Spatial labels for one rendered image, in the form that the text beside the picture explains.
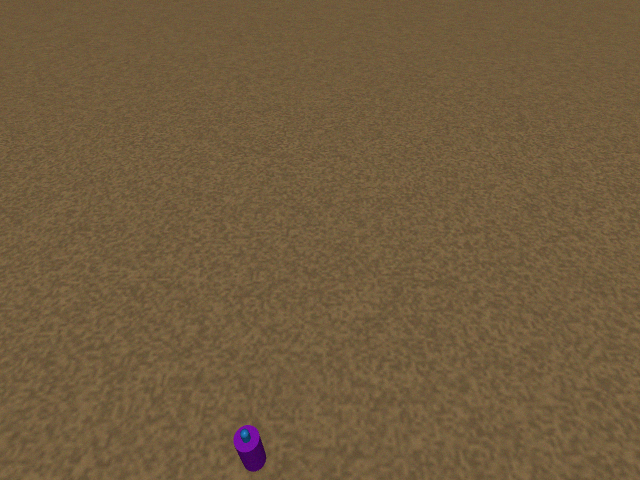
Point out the bottle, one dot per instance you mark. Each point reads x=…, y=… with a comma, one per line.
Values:
x=249, y=446

